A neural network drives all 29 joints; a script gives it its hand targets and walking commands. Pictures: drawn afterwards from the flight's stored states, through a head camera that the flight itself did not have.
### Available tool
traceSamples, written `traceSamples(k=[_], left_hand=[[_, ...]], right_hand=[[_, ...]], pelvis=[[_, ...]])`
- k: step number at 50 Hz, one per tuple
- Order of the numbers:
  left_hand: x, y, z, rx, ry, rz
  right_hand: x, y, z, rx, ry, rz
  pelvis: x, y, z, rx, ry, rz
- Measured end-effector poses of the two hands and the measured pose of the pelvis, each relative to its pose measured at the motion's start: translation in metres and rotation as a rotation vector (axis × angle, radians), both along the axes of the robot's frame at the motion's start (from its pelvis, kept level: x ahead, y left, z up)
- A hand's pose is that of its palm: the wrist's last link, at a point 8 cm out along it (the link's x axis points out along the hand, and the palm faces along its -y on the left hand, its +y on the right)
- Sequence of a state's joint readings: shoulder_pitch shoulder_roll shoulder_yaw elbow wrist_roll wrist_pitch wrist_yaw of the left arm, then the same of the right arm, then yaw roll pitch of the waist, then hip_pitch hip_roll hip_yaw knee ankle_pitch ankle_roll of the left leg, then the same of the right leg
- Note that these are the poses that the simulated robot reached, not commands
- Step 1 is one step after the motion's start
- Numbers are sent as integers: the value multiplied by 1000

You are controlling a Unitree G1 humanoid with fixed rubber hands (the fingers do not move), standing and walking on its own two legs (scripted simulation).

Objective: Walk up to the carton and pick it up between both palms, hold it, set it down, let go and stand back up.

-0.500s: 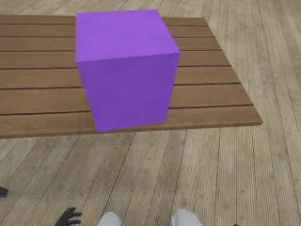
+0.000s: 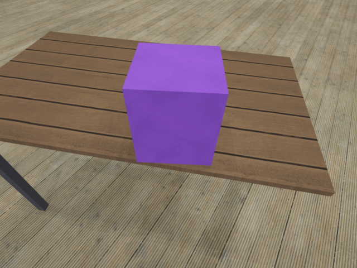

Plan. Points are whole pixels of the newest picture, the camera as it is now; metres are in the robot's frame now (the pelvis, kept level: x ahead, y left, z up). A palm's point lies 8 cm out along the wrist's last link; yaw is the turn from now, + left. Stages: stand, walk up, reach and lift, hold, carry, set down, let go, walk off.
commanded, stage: walk up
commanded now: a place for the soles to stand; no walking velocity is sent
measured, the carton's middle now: (176, 106) +0.50 +0.01 +0.09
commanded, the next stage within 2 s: reach and lift in 1.58 s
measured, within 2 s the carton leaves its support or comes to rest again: neither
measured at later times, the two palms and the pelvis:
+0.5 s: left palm out of the picture +0.03 +0.24 -0.13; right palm out of the picture +0.10 -0.23 -0.11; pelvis +0.01 +0.00 +0.01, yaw +8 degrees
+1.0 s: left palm out of the picture +0.02 +0.26 -0.13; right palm out of the picture +0.11 -0.24 -0.11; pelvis +0.01 -0.01 +0.01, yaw +10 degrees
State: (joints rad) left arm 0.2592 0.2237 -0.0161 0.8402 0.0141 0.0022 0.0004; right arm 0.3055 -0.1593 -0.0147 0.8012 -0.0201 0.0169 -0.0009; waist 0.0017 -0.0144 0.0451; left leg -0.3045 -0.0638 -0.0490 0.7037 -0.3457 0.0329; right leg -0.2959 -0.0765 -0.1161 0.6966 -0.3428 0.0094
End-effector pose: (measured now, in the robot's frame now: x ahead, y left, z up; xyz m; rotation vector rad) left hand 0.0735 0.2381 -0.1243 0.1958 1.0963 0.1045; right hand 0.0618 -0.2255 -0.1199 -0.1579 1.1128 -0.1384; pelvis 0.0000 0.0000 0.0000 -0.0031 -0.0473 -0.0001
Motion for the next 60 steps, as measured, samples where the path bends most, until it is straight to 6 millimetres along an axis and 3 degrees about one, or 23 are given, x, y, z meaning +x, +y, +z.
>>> traceSamples(k=[10, 19, 33, 46, 53, 60], left_hand=[[-16, -6, 7, -17, 46, 66], [-27, 0, -1, -25, 73, 125], [-53, 11, -4, -2, 162, 184], [-51, 19, -5, 11, 156, 201], [-57, 16, -1, 13, 149, 205], [-76, 6, -2, 19, 186, 212]], right_hand=[[32, 1, 8, 4, -8, 82], [42, -6, 11, -44, 25, 125], [39, -9, 8, -64, 107, 159], [57, -13, 6, -95, 65, 195], [49, -16, 10, -86, 75, 197], [36, -27, 6, -88, 110, 205]], pelvis=[[9, -4, 12, -20, 14, 59], [11, -5, 11, -30, 16, 106], [19, -5, 12, -36, 35, 153], [8, -3, 7, -36, 18, 165], [5, -10, 11, -27, 17, 167], [3, -17, 11, -34, 15, 171]])
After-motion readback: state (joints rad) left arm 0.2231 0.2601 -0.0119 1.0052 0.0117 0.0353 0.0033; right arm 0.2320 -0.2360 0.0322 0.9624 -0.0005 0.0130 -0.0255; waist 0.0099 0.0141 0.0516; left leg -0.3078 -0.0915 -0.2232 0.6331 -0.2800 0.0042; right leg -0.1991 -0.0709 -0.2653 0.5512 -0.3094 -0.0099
